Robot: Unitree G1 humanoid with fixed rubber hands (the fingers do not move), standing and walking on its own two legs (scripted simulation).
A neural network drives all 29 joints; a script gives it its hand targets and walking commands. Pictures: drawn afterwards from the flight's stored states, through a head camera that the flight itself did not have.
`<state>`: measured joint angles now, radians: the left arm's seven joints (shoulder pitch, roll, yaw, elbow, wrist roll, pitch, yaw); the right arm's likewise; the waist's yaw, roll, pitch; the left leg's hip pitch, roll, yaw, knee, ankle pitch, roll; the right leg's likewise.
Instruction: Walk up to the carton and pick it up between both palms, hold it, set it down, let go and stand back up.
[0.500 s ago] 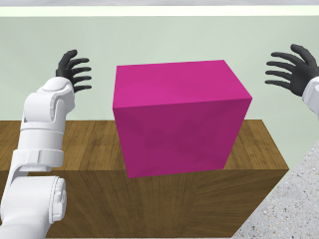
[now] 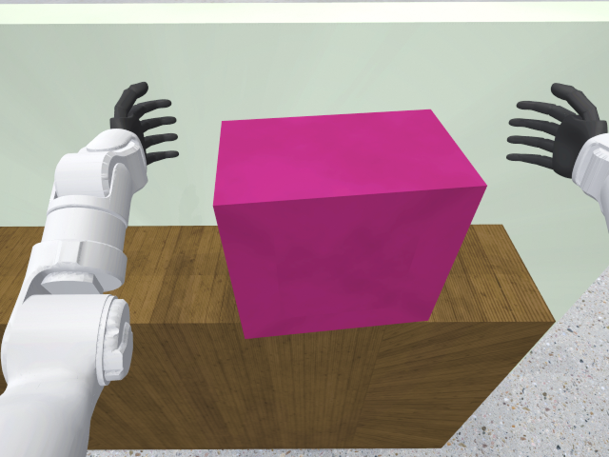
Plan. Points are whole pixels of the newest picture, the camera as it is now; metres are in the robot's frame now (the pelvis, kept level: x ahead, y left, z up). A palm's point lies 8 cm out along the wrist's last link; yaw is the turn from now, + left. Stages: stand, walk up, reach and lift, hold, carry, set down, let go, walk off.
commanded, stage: reach and lift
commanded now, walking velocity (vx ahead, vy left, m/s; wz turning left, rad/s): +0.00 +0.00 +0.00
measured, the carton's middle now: (333, 229) +0.43 -0.02 +0.08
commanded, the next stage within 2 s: none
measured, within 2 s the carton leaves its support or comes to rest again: neither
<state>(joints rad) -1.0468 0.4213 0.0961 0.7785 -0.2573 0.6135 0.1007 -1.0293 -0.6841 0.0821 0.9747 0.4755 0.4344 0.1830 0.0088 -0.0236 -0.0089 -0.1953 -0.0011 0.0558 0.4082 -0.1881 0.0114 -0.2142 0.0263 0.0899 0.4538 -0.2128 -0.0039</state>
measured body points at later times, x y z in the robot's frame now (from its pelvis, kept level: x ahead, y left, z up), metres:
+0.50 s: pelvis +0.01 +0.00 +0.00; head +0.03 +0.00 +0.45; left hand +0.45 +0.23 +0.16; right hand +0.45 -0.27 +0.17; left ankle +0.02 +0.11 -0.74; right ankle +0.02 -0.12 -0.74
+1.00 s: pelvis +0.00 +0.00 +0.00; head +0.02 +0.00 +0.45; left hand +0.43 +0.20 +0.14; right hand +0.44 -0.25 +0.18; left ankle +0.02 +0.11 -0.74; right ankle +0.02 -0.12 -0.74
